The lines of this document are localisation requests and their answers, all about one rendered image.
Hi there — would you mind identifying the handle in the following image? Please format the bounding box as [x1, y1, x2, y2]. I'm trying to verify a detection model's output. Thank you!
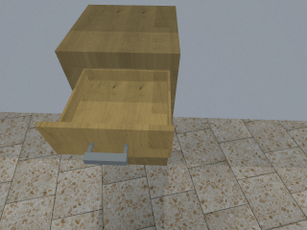
[83, 142, 129, 166]

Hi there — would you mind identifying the cabinet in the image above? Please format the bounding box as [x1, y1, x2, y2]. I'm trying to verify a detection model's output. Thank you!
[55, 5, 180, 166]

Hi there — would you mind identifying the drawer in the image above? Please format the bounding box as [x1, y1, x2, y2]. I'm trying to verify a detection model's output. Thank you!
[35, 68, 175, 158]

